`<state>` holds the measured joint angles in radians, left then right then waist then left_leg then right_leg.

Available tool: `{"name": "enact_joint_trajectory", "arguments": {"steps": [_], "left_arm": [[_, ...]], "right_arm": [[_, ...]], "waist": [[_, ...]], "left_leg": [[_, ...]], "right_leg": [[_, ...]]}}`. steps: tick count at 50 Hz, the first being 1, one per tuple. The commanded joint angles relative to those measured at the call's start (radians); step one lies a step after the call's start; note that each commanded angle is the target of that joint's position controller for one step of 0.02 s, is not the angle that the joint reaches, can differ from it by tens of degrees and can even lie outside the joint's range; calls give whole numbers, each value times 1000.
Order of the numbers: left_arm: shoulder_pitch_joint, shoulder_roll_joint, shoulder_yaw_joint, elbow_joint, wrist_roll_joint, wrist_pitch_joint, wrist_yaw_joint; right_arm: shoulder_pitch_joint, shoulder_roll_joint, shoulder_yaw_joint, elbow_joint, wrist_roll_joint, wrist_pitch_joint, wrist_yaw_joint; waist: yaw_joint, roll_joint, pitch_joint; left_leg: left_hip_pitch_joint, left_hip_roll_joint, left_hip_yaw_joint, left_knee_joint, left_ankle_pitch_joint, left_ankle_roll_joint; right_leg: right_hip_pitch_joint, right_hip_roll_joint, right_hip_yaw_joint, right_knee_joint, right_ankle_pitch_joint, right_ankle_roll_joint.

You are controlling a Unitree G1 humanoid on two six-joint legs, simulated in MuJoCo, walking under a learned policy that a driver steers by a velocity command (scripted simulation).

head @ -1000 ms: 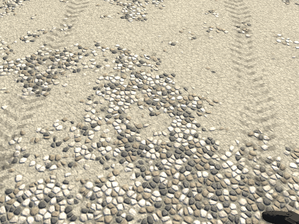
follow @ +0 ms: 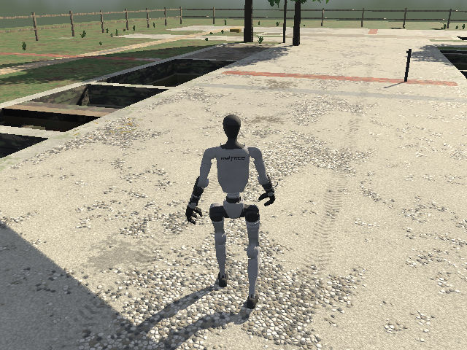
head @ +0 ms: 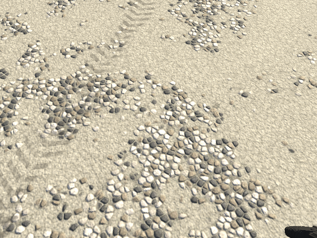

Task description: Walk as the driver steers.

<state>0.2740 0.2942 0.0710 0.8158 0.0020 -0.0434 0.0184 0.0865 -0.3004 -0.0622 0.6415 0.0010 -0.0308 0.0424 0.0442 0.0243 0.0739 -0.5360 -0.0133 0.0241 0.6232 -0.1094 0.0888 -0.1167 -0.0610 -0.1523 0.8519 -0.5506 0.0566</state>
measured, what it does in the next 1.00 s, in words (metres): walks ahead: right foot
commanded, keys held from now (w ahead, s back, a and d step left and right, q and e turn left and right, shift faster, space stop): q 0.16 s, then e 0.20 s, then no key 0.64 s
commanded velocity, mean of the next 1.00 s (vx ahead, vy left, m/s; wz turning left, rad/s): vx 0.06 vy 0.00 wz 0.11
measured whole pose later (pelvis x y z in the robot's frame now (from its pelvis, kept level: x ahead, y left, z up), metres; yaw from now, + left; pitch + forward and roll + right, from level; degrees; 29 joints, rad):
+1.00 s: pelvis +0.14 -0.04 +0.02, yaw +4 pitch -2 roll +0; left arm 0.16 0.23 0.03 0.92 0.01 -0.01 0.02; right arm 0.18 -0.23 -0.04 0.93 -0.01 0.01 -0.03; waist 0.00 0.00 0.04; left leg -0.19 -0.02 -0.05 0.50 -0.28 0.00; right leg -0.21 0.01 0.05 0.52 -0.27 0.00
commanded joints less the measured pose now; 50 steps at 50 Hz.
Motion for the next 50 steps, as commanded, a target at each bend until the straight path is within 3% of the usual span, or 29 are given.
{"name": "enact_joint_trajectory", "arguments": {"steps": [1, 2, 3, 4, 5, 6, 9, 12, 15, 17, 18, 20, 21, 22, 23, 24, 25, 29, 37, 50], "left_arm": [[18, 154, 13, -107, -16, -37, -15], [-48, 142, 9, -135, -23, -35, -8], [-63, 131, 8, -123, -6, -27, 6], [-59, 142, 13, -126, 3, -15, 15], [-47, 147, 16, -126, 4, -1, 16], [-31, 133, 14, -122, 7, 8, 17], [-22, 98, 3, -110, 13, 22, 25], [-36, 79, -6, -97, 6, 36, 22], [-82, 60, -14, -97, 0, 42, 15], [-106, 75, -11, -103, -3, 38, 10], [-105, 81, -8, -106, -3, 35, 8], [-103, 85, -10, -110, 17, 26, 5], [-104, 130, -4, -120, 25, 23, 9], [-126, 176, 8, -109, 15, 27, 11], [-111, 116, 1, -97, 8, 28, 4], [-103, 77, -10, -90, 13, 26, -1], [-105, 69, -14, -86, 16, 22, -4], [-77, 67, -16, -66, 11, 10, 0], [-92, 60, -18, -34, 5, 21, 9], [-122, 49, -18, 73, 3, 28, 9]], "right_arm": [[239, -228, -69, -63, -10, -5, -8], [183, -189, -59, -57, 8, -9, -10], [136, -158, -51, -58, 19, -7, -16], [100, -144, -46, -65, 14, -1, -24], [81, -144, -45, -75, -2, 4, -28], [69, -147, -47, -77, -10, 5, -31], [69, -162, -51, -69, -7, 11, -47], [51, -118, -29, -56, -10, 21, -59], [42, -61, -1, -20, -32, 18, -51], [51, -68, 3, 8, -41, 13, -40], [44, -75, 3, 17, -38, 13, -37], [78, -51, 16, 43, -26, 10, -34], [117, -40, 21, 48, -37, 3, -35], [176, -43, 16, 56, -34, -2, -33], [124, -45, 18, 58, -36, 3, -37], [74, -54, 13, 52, -29, 12, -41], [56, -41, 14, 54, -24, 22, -45], [58, -27, 13, 71, -21, 31, -49], [81, -24, 5, 140, -10, 25, -59], [98, -39, 1, 263, -6, 30, -79]], "waist": [[-140, 54, -505], [-114, 18, -364], [-83, -35, -266], [-51, -15, -225], [-27, 11, -209], [-14, 22, -206], [-7, 29, -234], [-22, 53, -258], [-46, 89, -210], [-62, 102, -159], [-53, 97, -141], [-40, 48, -118], [-72, -28, -126], [-132, -148, -127], [-91, -156, -128], [-70, -135, -110], [-65, -130, -103], [-46, -96, -112], [-37, -32, -114], [-46, -29, -76]], "left_leg": [[838, 358, -625, -181, 590, 323], [712, 305, -513, -200, 497, 273], [574, 261, -448, -222, 449, 232], [455, 236, -412, -250, 434, 218], [369, 218, -394, -274, 425, 209], [320, 208, -377, -282, 452, 209], [282, 190, -319, -272, 504, 199], [259, 169, -265, -281, 343, 162], [196, 155, -233, -322, 79, 137], [192, 171, -248, -322, -33, 134], [198, 173, -251, -303, -62, 124], [202, 129, -251, -252, -106, 56], [192, 74, -219, -189, -149, 7], [192, 3, -142, -181, -189, -30], [271, -9, -105, -169, -163, -58], [296, -2, -108, -163, -142, -60], [304, 6, -114, -162, -123, -53], [298, 20, -126, -168, -50, -42], [316, 26, -121, -168, 37, -61], [354, 33, -113, -194, 23, -70]], "right_leg": [[-549, 71, 268, 608, -107, 1], [-590, 41, 247, 534, -12, -11], [-579, 6, 242, 465, 49, -5], [-521, -10, 250, 409, 89, -3], [-459, -7, 249, 378, 111, -2], [-429, 3, 239, 340, 119, 5], [-403, 21, 225, 211, 173, 30], [-343, -3, 220, 96, 295, 38], [-226, -24, 219, -61, 363, 26], [-191, -15, 208, -147, 332, 7], [-169, -5, 194, -212, 324, -7], [-85, -11, 215, -401, 468, -39], [-44, -84, 298, -411, 661, -63], [-66, -103, 321, -390, 616, -106], [-151, -77, 319, -423, 431, -114], [-187, -56, 307, -440, 353, -97], [-193, -41, 292, -439, 348, -79], [-134, -20, 269, -404, 426, -68], [-79, 0, 257, -380, 515, -82], [-80, 28, 239, -418, 480, -79]]}}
